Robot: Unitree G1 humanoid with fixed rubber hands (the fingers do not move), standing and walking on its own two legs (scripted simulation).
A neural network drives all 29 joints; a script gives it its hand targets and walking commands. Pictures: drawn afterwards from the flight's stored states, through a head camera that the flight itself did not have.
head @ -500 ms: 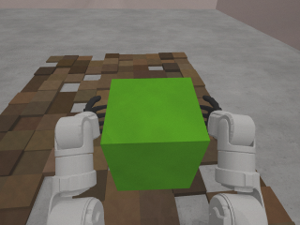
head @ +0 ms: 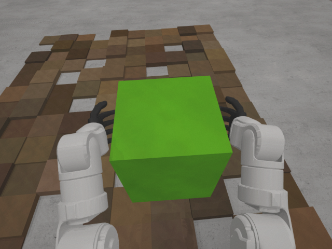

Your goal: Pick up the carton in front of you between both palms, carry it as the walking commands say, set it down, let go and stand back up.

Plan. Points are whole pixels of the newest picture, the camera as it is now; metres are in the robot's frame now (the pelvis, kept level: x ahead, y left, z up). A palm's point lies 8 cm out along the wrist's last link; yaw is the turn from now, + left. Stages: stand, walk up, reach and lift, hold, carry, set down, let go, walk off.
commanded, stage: carry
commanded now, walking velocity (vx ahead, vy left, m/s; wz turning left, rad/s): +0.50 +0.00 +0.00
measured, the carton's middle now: (168, 143) +0.37 +0.00 +0.07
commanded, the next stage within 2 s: none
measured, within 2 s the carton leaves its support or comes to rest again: neither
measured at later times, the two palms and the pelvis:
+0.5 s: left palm (124, 73) +0.63 +0.13 +0.10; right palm (219, 77) +0.60 -0.17 +0.10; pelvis +0.28 +0.01 +0.02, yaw -2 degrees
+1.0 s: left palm (137, 31) +0.87 +0.10 +0.13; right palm (212, 28) +0.89 -0.20 +0.13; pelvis +0.57 -0.05 +0.03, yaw +0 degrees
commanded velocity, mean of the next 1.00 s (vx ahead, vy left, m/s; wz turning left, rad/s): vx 0.50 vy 0.00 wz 0.00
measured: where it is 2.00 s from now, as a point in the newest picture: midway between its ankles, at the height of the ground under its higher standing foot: (174, 123)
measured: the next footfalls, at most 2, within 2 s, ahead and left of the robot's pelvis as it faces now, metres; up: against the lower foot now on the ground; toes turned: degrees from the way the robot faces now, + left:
left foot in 0.32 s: +0.38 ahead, +0.08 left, +0.03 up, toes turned +3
right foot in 0.76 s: +0.57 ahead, -0.13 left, +0.02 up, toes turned -6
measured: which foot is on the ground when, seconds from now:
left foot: up 0.00-0.30, down 0.32-0.78, up 0.80-1.00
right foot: down 0.00-0.32, up 0.34-0.74, down 0.76-1.00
